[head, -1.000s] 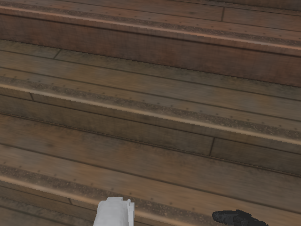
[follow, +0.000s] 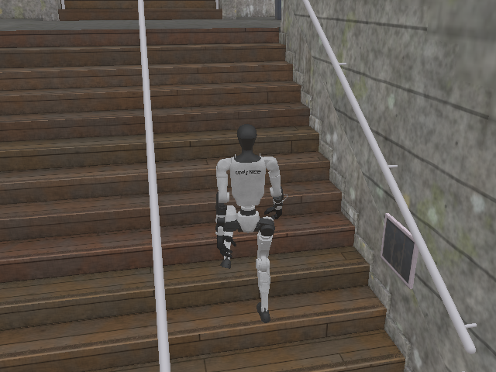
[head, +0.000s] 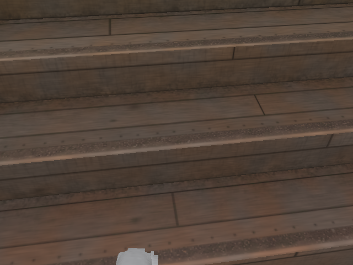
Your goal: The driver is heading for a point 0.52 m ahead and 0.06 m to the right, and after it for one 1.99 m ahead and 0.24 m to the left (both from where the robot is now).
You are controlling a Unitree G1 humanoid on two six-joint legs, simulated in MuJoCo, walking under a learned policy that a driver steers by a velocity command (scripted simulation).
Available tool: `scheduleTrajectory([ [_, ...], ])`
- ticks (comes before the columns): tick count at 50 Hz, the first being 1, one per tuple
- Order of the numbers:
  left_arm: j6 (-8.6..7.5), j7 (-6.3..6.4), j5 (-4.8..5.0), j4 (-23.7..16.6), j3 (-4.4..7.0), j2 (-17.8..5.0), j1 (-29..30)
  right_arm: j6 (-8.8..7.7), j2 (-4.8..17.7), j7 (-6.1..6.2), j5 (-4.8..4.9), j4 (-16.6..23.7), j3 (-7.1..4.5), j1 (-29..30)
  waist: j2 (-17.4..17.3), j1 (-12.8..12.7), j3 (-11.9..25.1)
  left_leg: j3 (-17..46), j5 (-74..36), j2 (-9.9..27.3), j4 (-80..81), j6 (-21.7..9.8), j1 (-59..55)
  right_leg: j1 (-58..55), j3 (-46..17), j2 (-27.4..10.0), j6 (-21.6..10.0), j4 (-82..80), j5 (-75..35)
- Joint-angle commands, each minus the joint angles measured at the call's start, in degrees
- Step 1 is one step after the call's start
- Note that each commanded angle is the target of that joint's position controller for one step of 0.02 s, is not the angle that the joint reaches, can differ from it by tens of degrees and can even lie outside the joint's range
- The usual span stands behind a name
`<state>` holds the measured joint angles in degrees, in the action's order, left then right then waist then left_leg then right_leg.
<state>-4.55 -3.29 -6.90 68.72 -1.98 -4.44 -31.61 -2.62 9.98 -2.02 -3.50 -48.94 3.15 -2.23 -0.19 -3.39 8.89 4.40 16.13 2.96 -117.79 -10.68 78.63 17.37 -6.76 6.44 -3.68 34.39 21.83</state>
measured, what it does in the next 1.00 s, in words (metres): climbs, turning right: left foot 0.16 m higher, then right foot 0.17 m higher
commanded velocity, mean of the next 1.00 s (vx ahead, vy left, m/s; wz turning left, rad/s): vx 0.41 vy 0.00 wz -0.38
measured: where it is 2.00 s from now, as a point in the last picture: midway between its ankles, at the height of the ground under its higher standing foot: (222, 241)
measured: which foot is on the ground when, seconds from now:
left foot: up 0.00-0.10, down 0.12-0.82, up 0.84-1.00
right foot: down 0.00-0.14, up 0.16-0.76, down 0.78-1.00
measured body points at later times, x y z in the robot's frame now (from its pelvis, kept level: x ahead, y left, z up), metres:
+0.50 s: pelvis +0.23 +0.06 +0.17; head +0.22 +0.06 +0.62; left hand +0.48 +0.19 +0.07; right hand +0.08 -0.08 +0.01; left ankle +0.19 +0.16 -0.56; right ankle +0.29 -0.10 -0.28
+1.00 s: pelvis +0.46 -0.08 +0.28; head +0.48 -0.07 +0.73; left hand +0.61 +0.11 +0.13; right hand +0.40 -0.32 +0.14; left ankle +0.46 +0.07 -0.24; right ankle +0.52 -0.21 -0.39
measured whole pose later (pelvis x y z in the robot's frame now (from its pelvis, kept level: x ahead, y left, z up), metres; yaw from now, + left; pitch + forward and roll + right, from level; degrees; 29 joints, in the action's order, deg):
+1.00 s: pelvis +0.46 -0.08 +0.28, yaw -21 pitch +4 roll -4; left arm -2.8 -1.6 -3.6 59.8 1.5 -11.4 -10.4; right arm -6.2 12.0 -4.1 -0.7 -61.9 -2.5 -16.8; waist -1.8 -0.7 3.0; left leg 7.7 8.5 4.1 -100.9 -5.2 45.8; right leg 36.7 14.0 -0.9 -4.8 49.7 16.5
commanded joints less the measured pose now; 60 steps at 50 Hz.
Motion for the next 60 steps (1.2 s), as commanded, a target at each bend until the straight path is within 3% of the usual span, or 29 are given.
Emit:
scheduleTrajectory([
  [1,-1.64,-1.62,2.4,-7.68,1.07,-9.3,9.2,0.55,1.9,0.8,0.16,12.01,1.02,18.26,0.6,3.83,-6.49,-7.12,6.1,3.74,29.54,3.7,-24.83,23.89,-11.72,-11.56,-10.17,-25.95,-5.78],
  [3,-2.75,-2.36,6.69,-10.95,1.76,-12.82,10.53,1.74,-0.77,-0.47,1.15,12.78,1.25,15.66,9.78,6.5,-6.77,-12.9,8.52,-1.09,29.83,9.12,-44.76,31.74,-14.83,-15.6,-14.16,-29.43,-22.15],
  [5,-4.15,-2.65,7.93,-12.44,3.6,-17.51,9.32,1.56,6.26,-1.31,1.45,10.14,-1.53,8.58,8.47,8.7,-2.08,-15.44,8.13,-7.24,47.21,7.96,-41.73,4.82,-11.73,-17.21,-13.53,-17.87,-72.9],
  [6,-4.6,-3.24,6.24,-11.47,4.56,-17.66,8.34,0.63,10.48,-0.38,1.8,8.17,-3.63,0.36,8.84,9.81,3.79,-9.16,3.2,-6.73,56.1,5.3,-49.05,-3.49,-9.03,-15.15,-9.73,-6.34,-83.99],
  [7,-4.78,-3.06,3.78,-11.21,3.29,-8.31,3.22,-0.17,11.31,0.37,1.33,4.3,-4.05,-13.32,-6.25,10.24,20.75,15.55,-13.18,4.22,63.97,-6.06,-76.36,12.01,-8.25,-7.97,-5.68,16.46,-67.08],
  [8,-3.55,-3.78,3.63,-12.09,2.45,-3.9,3.63,0.01,15.18,2.01,-0.24,2.72,-4.63,-25.02,-19.41,15.13,22.98,53.46,8.18,18.44,88.41,-13.01,-89.92,36.0,-10.9,2.55,-3.71,37.21,-12.69],
  [9,-2.78,-3.19,5.49,-12.27,4.45,-7.95,13.34,-1.24,14.85,2.65,-1.1,-0.16,-4.85,-27.42,-18.74,17.94,5.12,56.48,35.96,16.58,93.76,-6.93,-77.68,48.8,-15.22,0.19,-4.98,60.98,-18.89],
  [10,-2.85,-2.26,6.46,-11.9,4.46,-7.36,15.09,-2.66,14.93,2.19,0.49,-1.95,-5.35,-20.22,-14.83,12.84,-6.3,46.66,40.73,15.91,92.85,-5.47,-64.85,52.61,-10.5,-2.37,-5.57,66.36,-23.41],
  [12,-1.8,-0.93,5.23,-11.75,4.19,-6.37,16.44,-2.02,0.91,1.6,1.56,-6.31,-2.83,-12.78,-0.65,5.85,-3.98,26.56,21.35,15.84,89.3,-4.45,-55.88,46.48,-5.86,-5.23,-8.36,71.71,-23.7],
  [14,-0.23,-1.64,5.14,-11.96,3.36,-4.59,17.78,-1.87,-6.79,2.32,1.93,-7.73,-1.09,-7.78,-1.06,1.3,-4.61,17.75,13.33,13.4,92.85,-1.53,-52.19,46.27,-6.21,-7.12,-10.31,72.78,-21.83],
  [18,-0.31,-3.78,6.42,-15.87,1.98,-5.62,25.74,-2.98,-3.09,1.66,-1.57,-9.6,-1.85,-8.61,0.57,0.92,-5.62,-4.98,2.09,7.98,101.12,2.62,-52.72,48.45,0.29,-7.56,-12.19,66.45,-24.99],
  [21,0.61,-5.16,6.15,-15.87,2.48,-8.5,28.25,-3.26,-1.91,1.33,-3.22,-12.09,-0.8,-15.24,-3.87,2.79,-5.32,-7.29,-7.16,10.88,104.45,-0.86,-60.52,53.73,0.51,-8.24,-9.73,74.66,-23.87],
  [26,1.1,-1.74,7.4,-20.48,0.06,-5.3,36.52,-2.67,-3.8,0.38,-5.86,-18.59,0.83,-29.52,-0.13,7.13,-8.01,-8.37,-8.64,14.12,105.48,-2.03,-83.2,77.58,-2.19,-8.02,-14.58,82.54,-15.63],
  [31,2.98,-2.03,7.35,-25.9,-1.35,-4.13,44.91,-3.39,-3.75,0.91,-7.09,-22.01,1.25,-38.01,-3.23,8.78,-10.88,-13.6,-23.45,14.59,109.14,-1.7,-90.01,79.44,5.48,-11.05,-14.55,77.26,-14.83],
  [34,4.21,-1.49,5.97,-30.44,-1.46,-3.99,55.31,-3.46,-3.65,-0.08,-6.04,-24.06,0.91,-40.63,-1.67,9.27,-12.33,-14.71,-31.04,14.02,111.3,-1.35,-95.03,78.3,9.95,-13.6,-14.0,59.12,-11.97],
  [35,6.43,-2.5,4.96,-31.8,-1.8,-4.11,58.62,-3.06,-2.96,-1.87,-3.73,-20.11,0.68,-32.92,-1.97,6.0,-11.35,-19.6,-35.28,13.21,116.92,-1.07,-78.27,56.88,15.03,-14.79,-12.42,44.76,-12.39],
  [37,8.61,-3.22,5.86,-32.91,-1.91,-2.22,57.45,-4.64,2.67,-3.65,-0.12,-20.68,-0.64,-36.79,-10.44,3.0,-8.14,-18.71,-73.47,15.09,112.82,-2.47,-67.52,30.56,19.57,-7.51,-7.36,45.96,-0.88],
  [38,8.15,-2.63,6.62,-32.02,-1.03,-5.13,54.27,-5.72,5.0,-3.76,0.16,-20.48,-0.9,-37.06,-9.49,1.38,-10.12,-18.53,-89.75,16.56,109.64,-0.48,-70.89,27.07,20.81,-5.6,-7.66,38.32,-4.78],
  [39,6.32,-1.8,6.38,-26.5,0.12,-7.35,40.86,-6.77,9.5,-3.37,2.81,-17.43,-2.39,-34.02,-11.83,-2.23,-6.92,-17.13,-95.43,16.67,103.48,5.39,-77.84,18.8,16.2,-5.26,-8.49,29.43,-14.28],
  [40,3.43,2.27,7.66,-20.51,0.98,-7.26,16.02,-5.89,11.13,1.3,5.99,-17.92,-5.11,-36.13,-6.62,-7.76,-1.22,-19.52,-94.32,11.22,81.39,7.28,-68.37,-3.49,9.67,-7.63,-11.36,30.06,-27.93],
  [41,1.92,4.02,7.05,-17.84,2.99,-10.01,7.3,-6.5,8.12,2.6,8.67,-15.56,-4.61,-39.59,-1.37,-9.62,10.53,-16.06,-60.82,5.54,62.49,10.95,-49.72,-28.67,-7.21,-17.79,-15.53,22.33,-51.09],
  [42,5.34,0.16,0.65,-17.15,1.35,-11.99,2.21,-4.89,3.8,-6.03,-0.9,-17.09,-3.64,-38.44,6.15,-8.05,33.33,0.11,-7.46,-2.17,38.65,7.11,-49.09,-29.15,-34.92,-27.75,-21.91,0.18,-28.41],
  [43,4.11,0.74,-0.36,-13.76,5.96,-19.0,3.16,-4.18,3.3,-7.05,2.71,-14.84,-6.27,-29.96,4.66,-8.45,14.61,8.53,-11.06,-4.25,16.32,6.99,-41.75,-10.48,-36.9,-27.09,-18.96,-8.01,-16.22],
  [44,2.64,1.43,1.29,-12.53,6.35,-20.13,9.63,-4.66,1.56,-6.48,2.6,-14.14,-6.63,-26.87,5.55,-4.75,5.9,8.86,-12.44,-1.92,8.13,7.12,-36.99,1.77,-27.55,-25.82,-16.22,-8.38,-3.6],
  [45,1.87,1.68,2.96,-13.38,5.43,-15.85,17.72,-5.59,-1.58,-5.32,2.18,-14.58,-5.76,-27.88,1.82,-0.88,2.76,7.1,-9.35,-0.26,5.97,6.56,-35.89,7.96,-19.93,-25.29,-15.57,-7.48,0.28],
  [47,0.81,0.98,2.89,-13.63,2.4,-3.73,29.18,-4.82,-5.79,-2.71,2.71,-14.53,-3.7,-24.48,-4.5,4.95,-1.07,6.38,-10.03,2.87,4.82,3.41,-34.63,18.86,-11.89,-25.75,-12.38,-10.14,-0.51],
  [49,-0.89,1.44,3.53,-15.75,1.03,1.66,36.14,-2.41,-4.53,-1.4,2.73,-13.71,-4.05,-23.02,-5.36,9.99,-3.39,6.3,-6.6,5.06,16.58,4.83,-38.33,25.7,-3.26,-24.35,-9.12,-14.32,-2.39],
  [55,-4.13,4.37,3.61,-23.09,6.99,-15.37,40.54,-4.37,2.93,-3.8,2.37,-7.97,-6.03,-17.02,1.68,9.7,-2.34,-3.02,-0.51,3.13,44.35,12.87,-56.62,15.1,21.56,-16.82,-4.26,-17.87,-22.57],
  [60,-3.17,3.81,4.09,-22.07,8.51,-14.96,32.81,-3.32,3.17,0.2,1.47,-0.95,-5.24,-11.84,3.42,4.03,-6.09,-1.38,1.92,4.27,69.59,13.68,-50.86,-9.22,11.19,-29.78,-11.65,-13.49,-35.0],
])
